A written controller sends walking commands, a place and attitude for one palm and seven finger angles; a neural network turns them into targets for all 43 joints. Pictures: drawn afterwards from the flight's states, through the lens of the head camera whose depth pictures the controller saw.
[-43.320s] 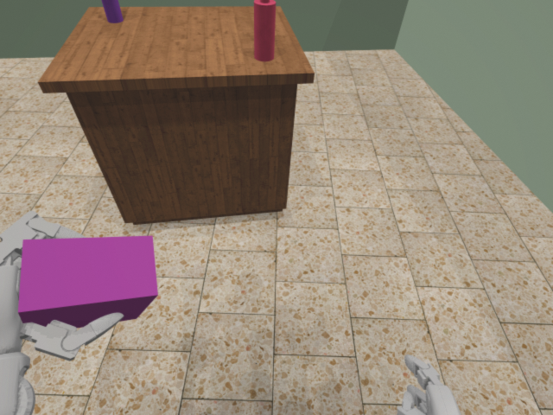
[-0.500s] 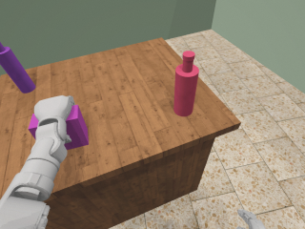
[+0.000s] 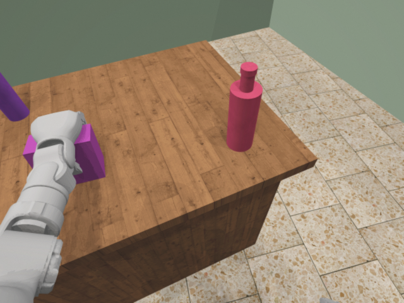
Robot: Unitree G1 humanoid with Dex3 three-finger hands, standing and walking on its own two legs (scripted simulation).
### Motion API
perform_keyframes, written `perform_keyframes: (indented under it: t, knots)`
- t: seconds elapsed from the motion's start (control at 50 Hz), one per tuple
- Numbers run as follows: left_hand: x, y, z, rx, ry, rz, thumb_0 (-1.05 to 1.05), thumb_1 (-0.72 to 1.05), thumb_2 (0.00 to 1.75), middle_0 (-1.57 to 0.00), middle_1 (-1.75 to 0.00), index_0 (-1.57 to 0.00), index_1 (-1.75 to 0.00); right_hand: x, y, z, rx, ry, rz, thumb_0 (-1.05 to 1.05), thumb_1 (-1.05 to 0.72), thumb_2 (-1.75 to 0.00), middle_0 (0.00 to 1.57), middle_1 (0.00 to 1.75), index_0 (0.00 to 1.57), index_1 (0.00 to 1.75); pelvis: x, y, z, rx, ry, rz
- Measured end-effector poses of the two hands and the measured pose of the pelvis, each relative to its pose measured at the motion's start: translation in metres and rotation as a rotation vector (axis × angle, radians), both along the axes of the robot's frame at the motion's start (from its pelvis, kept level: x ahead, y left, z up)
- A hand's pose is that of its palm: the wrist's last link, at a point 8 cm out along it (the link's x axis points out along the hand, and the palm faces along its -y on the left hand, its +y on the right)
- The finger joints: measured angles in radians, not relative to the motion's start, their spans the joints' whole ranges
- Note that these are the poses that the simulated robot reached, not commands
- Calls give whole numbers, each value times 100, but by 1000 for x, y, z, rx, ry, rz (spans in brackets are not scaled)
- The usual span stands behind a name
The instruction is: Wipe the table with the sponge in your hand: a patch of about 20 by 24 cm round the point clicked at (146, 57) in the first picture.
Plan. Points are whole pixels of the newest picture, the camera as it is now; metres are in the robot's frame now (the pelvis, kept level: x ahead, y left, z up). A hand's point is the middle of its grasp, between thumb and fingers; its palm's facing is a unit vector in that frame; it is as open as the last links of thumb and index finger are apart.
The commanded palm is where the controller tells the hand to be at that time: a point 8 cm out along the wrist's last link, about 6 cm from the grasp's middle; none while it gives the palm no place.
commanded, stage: wipe forward along the middle lane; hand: left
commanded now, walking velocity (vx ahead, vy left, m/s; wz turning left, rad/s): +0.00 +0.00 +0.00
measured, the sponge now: (72, 162) +0.40 +0.32 +0.04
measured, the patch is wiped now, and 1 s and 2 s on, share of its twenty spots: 1.00 1.00 1.00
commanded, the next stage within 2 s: slide back across to the first lane in 0.20 s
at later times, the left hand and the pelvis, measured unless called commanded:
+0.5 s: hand (64, 136) +0.44 +0.33 +0.08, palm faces -0.08 -0.02 -1.00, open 10.3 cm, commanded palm +0.41 +0.34 +0.13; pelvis +0.01 +0.02 +0.00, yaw -1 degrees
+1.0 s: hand (32, 145) +0.41 +0.39 +0.09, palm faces -0.12 -0.03 -0.99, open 10.4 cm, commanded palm +0.39 +0.38 +0.13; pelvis +0.02 +0.03 +0.00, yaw +0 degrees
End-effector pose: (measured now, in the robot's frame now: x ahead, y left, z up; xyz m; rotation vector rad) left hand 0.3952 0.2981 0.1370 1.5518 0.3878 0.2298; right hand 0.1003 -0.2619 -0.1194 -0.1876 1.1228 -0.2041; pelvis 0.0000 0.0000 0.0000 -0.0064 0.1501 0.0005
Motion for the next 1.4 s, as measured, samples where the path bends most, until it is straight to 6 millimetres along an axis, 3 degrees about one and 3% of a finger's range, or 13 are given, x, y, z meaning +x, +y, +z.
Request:
perform_keyframes:
  t: [0.34,0.52,0.62,0.98,1.2,1.4]
  knots:
    - [31,18,1,13,22,6,1,-53,106,-69,-130,-73,-130,-18,10,0,-19,53,-24,1,-91,-90,20,30,20,30,0,13,-2,-8,47,-1]
    - [27,24,2,-11,-25,-9,1,-53,106,-69,-130,-72,-130,-28,19,-2,4,81,-56,1,-91,-90,20,30,20,30,9,22,0,-13,29,-16]
    - [23,34,4,-16,-34,13,1,-53,106,-69,-131,-72,-131,-17,25,1,14,64,-48,1,-91,-90,20,30,20,30,12,25,2,-14,10,-15]
    - [1,79,6,-13,17,41,1,-52,106,-68,-131,-71,-131,48,37,14,-3,-29,56,1,-91,-90,20,30,20,30,23,33,4,-20,-4,9]
    - [-5,84,2,-10,-1,22,0,-52,106,-68,-131,-71,-132,50,41,10,11,-9,60,1,-91,-90,20,30,20,30,27,36,4,-23,7,5]
    - [-26,79,2,-13,-45,34,0,-51,105,-67,-132,-70,-132,50,45,10,34,-23,60,1,-91,-90,20,30,20,30,26,37,4,-23,-14,1]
